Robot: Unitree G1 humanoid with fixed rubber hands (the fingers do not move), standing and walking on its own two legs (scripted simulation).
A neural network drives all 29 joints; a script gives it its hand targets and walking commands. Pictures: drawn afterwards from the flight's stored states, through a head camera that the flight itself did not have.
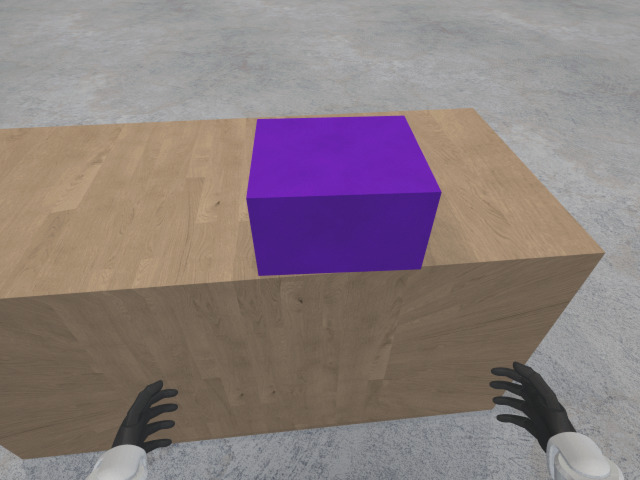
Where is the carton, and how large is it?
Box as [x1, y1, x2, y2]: [246, 116, 441, 275]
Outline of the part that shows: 404,116 257,119 246,199 259,275 420,268 441,192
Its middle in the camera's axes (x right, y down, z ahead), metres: +0.03 -0.09 +0.74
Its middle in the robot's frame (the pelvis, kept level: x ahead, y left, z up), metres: +0.60 -0.03 +0.04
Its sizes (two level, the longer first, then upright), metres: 0.298 0.263 0.175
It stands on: a pedestal, 0.71 m high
